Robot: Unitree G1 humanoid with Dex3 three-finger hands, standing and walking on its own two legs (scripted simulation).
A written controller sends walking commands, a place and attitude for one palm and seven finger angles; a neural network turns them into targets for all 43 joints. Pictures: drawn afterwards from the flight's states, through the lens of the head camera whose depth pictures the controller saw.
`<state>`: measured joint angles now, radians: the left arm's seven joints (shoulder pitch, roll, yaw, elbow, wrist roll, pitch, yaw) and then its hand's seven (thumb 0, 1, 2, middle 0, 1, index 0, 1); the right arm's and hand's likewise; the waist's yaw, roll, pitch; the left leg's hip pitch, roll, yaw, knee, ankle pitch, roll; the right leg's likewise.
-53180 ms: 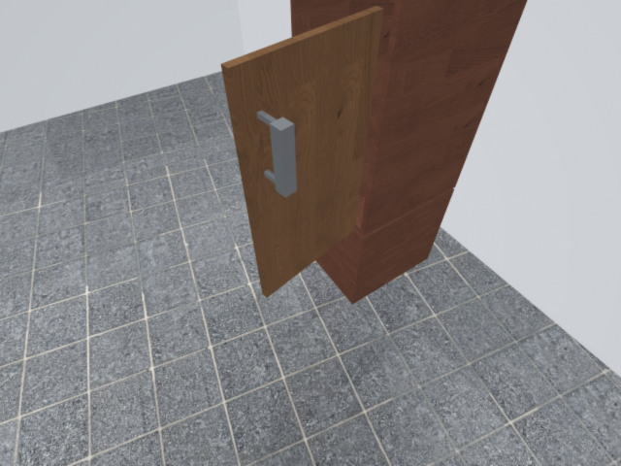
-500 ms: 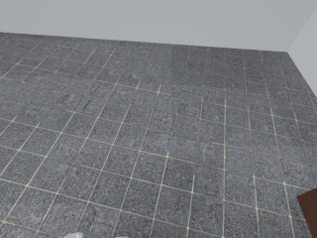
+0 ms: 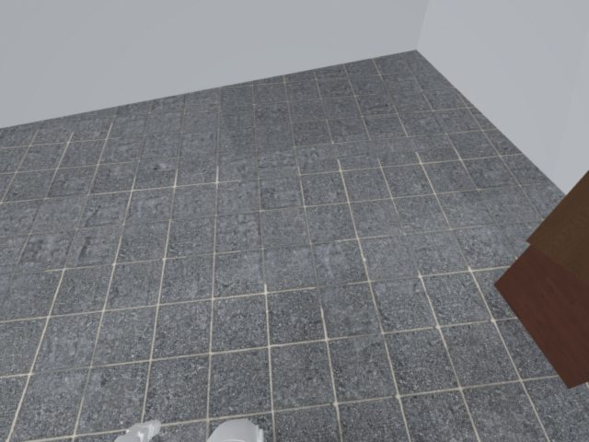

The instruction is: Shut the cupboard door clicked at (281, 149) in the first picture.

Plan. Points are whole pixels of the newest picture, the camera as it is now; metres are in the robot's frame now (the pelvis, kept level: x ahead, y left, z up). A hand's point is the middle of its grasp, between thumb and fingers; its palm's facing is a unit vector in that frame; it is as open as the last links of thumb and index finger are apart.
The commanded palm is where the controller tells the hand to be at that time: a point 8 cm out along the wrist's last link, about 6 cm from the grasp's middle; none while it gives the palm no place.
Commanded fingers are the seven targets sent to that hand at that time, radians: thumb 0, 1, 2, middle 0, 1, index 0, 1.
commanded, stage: turn to face it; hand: left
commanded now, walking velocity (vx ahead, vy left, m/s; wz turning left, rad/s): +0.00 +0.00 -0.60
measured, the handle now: out of the picture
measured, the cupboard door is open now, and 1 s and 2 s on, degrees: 20 20 20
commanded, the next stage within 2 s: take the last steps up to it in 1.34 s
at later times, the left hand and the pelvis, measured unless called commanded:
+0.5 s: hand (182, 417) +0.17 +0.19 -0.15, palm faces -0.28 -0.93 -0.21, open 7.3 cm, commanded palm none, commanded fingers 0.00 0.90 0.90 -0.20 -0.30 -0.20 -0.30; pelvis +0.01 +0.02 +0.01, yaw -18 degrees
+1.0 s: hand (217, 384) +0.23 +0.15 -0.18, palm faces -0.52 -0.83 -0.20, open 7.3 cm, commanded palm none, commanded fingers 0.00 0.90 0.90 -0.20 -0.30 -0.20 -0.30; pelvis +0.05 +0.02 +0.00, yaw -35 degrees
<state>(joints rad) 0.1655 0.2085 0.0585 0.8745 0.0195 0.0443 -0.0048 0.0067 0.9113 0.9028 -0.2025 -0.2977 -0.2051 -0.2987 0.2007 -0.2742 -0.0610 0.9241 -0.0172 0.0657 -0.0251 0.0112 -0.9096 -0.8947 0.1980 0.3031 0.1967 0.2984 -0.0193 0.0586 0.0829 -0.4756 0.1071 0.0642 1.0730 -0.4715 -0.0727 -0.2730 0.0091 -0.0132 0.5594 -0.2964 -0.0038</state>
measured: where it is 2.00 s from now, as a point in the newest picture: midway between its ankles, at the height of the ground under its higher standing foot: outside the picture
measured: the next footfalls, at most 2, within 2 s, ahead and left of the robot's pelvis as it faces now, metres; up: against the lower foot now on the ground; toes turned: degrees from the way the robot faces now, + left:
left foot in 0.18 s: +0.07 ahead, +0.13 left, +0.00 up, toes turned -3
right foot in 0.58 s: -0.02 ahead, -0.12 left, +0.00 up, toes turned -25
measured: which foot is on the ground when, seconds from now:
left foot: up 0.00-0.16, down 0.18-0.58, up 0.60-0.90, down 0.92-1.00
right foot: down 0.00-0.18, up 0.20-0.56, down 0.58-0.92, up 0.94-1.00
